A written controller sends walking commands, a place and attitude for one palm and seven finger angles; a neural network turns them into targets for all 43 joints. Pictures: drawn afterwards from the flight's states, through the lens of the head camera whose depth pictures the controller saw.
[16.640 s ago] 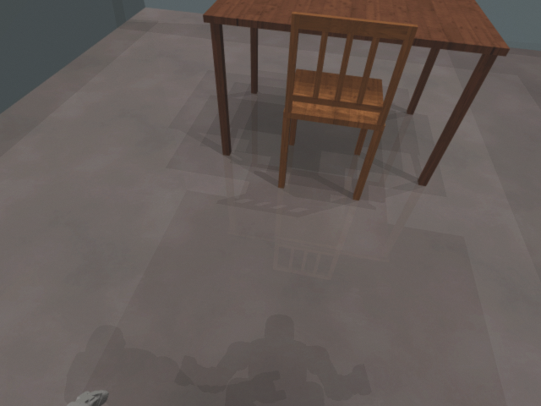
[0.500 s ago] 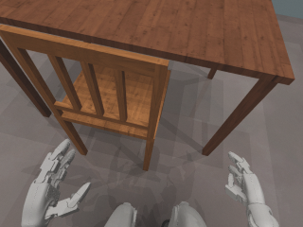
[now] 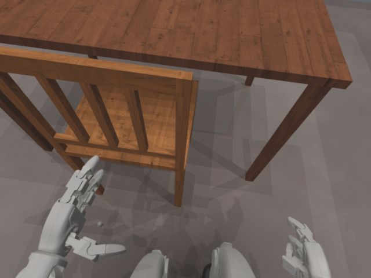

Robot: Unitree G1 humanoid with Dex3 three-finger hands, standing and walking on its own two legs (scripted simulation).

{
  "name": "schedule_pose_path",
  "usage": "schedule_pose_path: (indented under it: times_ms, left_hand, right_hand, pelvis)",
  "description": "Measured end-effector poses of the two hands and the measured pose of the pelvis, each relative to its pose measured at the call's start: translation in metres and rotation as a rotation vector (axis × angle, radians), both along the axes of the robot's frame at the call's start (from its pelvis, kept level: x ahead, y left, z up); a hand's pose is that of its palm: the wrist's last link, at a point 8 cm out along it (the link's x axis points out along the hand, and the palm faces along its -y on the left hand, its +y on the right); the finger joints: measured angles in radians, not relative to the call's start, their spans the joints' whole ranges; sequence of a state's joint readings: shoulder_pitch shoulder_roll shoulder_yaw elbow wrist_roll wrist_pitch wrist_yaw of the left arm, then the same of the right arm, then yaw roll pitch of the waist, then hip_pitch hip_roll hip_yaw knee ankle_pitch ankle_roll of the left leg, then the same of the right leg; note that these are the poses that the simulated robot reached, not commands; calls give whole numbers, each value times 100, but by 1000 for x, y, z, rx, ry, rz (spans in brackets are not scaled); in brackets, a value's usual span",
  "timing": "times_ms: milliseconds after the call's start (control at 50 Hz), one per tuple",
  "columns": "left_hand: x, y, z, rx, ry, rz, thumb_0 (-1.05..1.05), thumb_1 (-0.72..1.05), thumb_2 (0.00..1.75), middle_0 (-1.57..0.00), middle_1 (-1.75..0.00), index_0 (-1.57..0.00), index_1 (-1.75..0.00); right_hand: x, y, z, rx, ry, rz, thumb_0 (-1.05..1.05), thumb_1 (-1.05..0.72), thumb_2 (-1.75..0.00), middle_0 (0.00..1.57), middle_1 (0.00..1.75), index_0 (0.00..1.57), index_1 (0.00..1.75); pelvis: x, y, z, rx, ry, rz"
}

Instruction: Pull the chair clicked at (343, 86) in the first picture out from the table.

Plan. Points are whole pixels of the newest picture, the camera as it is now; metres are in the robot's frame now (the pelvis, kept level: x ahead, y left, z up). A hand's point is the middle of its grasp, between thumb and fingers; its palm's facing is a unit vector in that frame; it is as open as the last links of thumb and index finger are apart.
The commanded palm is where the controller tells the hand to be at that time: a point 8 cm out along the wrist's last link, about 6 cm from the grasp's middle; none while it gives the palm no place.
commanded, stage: raise the hand toward the chair's back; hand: left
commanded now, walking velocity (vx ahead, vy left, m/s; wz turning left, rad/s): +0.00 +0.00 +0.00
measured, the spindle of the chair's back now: (103, 118) +0.47 +0.23 +0.00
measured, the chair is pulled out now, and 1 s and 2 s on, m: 0.00 0.00 0.00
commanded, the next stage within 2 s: aim the fingers beside a spindle in 1.02 s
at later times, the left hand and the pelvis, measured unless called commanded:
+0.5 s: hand (78, 198) +0.25 +0.20 +0.07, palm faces -0.06 -1.00 -0.08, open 16.9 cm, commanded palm +0.23 +0.26 +0.07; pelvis +0.01 +0.00 +0.02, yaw +0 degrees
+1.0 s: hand (82, 206) +0.24 +0.20 +0.05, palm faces -0.11 -0.99 -0.06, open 16.9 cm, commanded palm +0.22 +0.26 +0.07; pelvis +0.00 +0.00 +0.02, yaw +0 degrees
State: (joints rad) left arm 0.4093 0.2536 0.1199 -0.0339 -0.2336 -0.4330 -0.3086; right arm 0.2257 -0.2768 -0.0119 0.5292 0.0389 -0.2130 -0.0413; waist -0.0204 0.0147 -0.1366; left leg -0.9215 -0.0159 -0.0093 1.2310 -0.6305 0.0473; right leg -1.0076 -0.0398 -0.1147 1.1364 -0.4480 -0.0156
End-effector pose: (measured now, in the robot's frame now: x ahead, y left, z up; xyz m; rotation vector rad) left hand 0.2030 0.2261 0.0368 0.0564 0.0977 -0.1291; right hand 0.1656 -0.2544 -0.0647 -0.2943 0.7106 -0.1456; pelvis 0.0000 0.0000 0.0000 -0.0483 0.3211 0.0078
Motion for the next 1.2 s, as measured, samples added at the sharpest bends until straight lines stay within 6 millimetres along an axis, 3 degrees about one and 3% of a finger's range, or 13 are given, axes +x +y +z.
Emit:
schedule_pose_path:
  times_ms: [60, 200, 360, 520, 600, 680, 840, 980, 1140, 1200]
  left_hand:
    - [7, -3, -1, -8, 36, -45, 0, -23, 42, -8, -12, -9, -12]
    - [15, 21, 40, 13, -83, 108, -1, -39, 35, -7, -10, -8, -10]
    - [18, 19, 11, 8, 52, 19, -1, -47, 31, -6, -8, -6, -8]
    - [30, 35, 42, 22, -101, 77, -1, -50, 30, -6, -8, -6, -8]
    - [37, 39, 34, 21, -52, 63, -1, -50, 30, -6, -8, -6, -8]
    - [36, 31, 21, -2, 40, 10, -1, -50, 30, -5, -8, -6, -8]
    - [28, 36, 40, 13, -94, 74, -1, -50, 30, -6, -8, -6, -8]
    - [23, 33, 22, 12, 11, 33, -1, -50, 30, -5, -8, -6, -8]
    - [21, 35, 37, 8, -83, 64, -1, -50, 30, -6, -8, -6, -8]
    - [24, 36, 33, 4, -75, 72, -1, -50, 30, -6, -8, -6, -8]
  right_hand:
    - [12, 1, 12, -1, -51, -17, 1, -91, -89, 20, 30, 21, 30]
    - [30, 20, 28, 58, -102, 5, 1, -91, -89, 20, 30, 20, 30]
    - [30, 32, 18, 79, -67, 55, 1, -91, -89, 20, 30, 21, 30]
    - [10, 23, 16, 59, -8, 24, 1, -91, -89, 21, 30, 21, 30]
    - [2, 17, 14, 55, 14, 9, 1, -91, -89, 20, 30, 21, 30]
    - [-4, 12, 19, 47, 6, -15, 1, -91, -89, 20, 30, 21, 30]
    - [-7, 11, 24, 35, -11, -2, 1, -91, -89, 20, 30, 21, 30]
    - [-3, 17, 20, 55, -16, 18, 1, -91, -89, 20, 30, 21, 30]
    - [0, 22, 22, 58, -32, 32, 1, -91, -89, 20, 30, 21, 30]
    - [1, 21, 19, 58, -29, 39, 1, -91, -89, 20, 30, 21, 30]
  pelvis:
    - [2, 0, 4, -1, -8, -5]
    - [11, 0, 17, -1, -26, 1]
    - [10, 0, 16, -1, -22, 3]
    - [12, 0, 20, -5, -32, 5]
    - [11, 1, 21, -4, -32, 5]
    - [10, 2, 24, 0, -35, -4]
    - [7, 2, 24, 2, -45, -3]
    - [2, 2, 22, 2, -45, 0]
    - [2, 1, 22, 1, -48, 3]
    - [1, 0, 20, 0, -44, 8]
